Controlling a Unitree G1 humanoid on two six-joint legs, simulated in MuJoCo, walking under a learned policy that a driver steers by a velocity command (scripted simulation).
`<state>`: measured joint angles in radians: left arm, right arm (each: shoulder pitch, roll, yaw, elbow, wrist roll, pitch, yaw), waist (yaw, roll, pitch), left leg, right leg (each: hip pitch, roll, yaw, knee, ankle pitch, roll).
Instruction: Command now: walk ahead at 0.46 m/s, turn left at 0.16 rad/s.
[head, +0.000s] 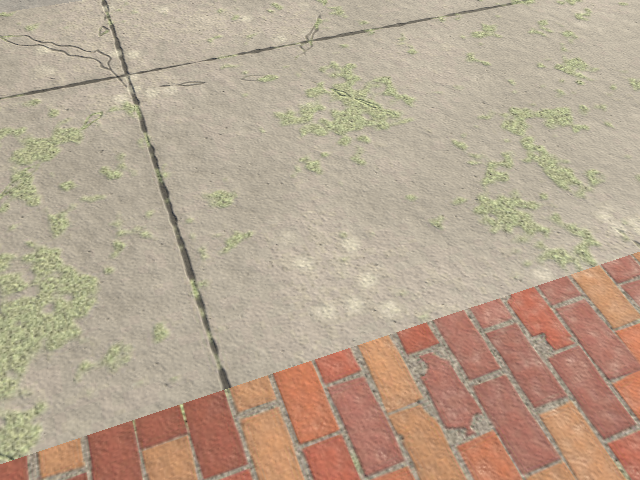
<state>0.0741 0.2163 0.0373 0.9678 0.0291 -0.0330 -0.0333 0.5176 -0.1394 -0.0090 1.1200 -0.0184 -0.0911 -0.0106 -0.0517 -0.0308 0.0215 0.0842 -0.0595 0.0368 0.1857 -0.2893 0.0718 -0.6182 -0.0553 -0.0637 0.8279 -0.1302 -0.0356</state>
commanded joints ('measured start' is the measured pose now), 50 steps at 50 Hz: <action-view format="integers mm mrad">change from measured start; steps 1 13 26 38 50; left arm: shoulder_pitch -177 128 347 165 -42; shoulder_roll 23 65 88 116 93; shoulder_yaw -8 30 23 37 23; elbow -114 -57 15 -161 -255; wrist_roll -11 -8 -13 -25 14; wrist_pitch -13 -62 -94 -72 2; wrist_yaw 1 39 58 30 15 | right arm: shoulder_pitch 62 -111 -510 -172 -103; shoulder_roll -144 -111 -79 -326 -255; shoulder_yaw -19 -54 -37 -126 -96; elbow -13 -119 -300 -236 -236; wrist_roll -1 -7 -12 -1 18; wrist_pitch -8 34 78 81 28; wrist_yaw -8 17 73 18 13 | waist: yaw -6 49 73 -49 0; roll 139 -8 -24 62 80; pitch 129 11 91 -107 21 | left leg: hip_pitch -84 -629 -714 111 -159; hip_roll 234 144 136 383 154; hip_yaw -145 -99 66 -601 -309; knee -30 1036 557 70 34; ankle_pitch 572 8 319 38 487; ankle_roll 115 39 7 339 172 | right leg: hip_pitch -14 488 554 -175 -86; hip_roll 45 -245 -179 -9 -43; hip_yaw -47 318 -128 89 58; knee -156 -656 -688 600 30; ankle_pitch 47 -161 324 -263 57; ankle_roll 0 -135 -80 16 93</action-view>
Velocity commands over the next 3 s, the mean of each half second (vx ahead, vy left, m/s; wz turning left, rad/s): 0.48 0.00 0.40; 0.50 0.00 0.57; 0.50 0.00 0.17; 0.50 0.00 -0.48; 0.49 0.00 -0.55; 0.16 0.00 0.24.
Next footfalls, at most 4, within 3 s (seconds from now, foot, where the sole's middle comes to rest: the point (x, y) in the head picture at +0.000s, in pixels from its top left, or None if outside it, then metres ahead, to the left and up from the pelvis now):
0.14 right None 0.27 -0.10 -0.78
0.70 left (244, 477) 0.50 0.13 -0.78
1.22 right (232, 322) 0.87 0.17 -0.78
1.72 left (112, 296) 0.95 0.47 -0.78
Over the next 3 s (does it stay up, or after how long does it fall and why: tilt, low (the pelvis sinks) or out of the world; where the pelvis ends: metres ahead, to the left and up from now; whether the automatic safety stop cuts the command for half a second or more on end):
stays up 1.40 0.42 -0.01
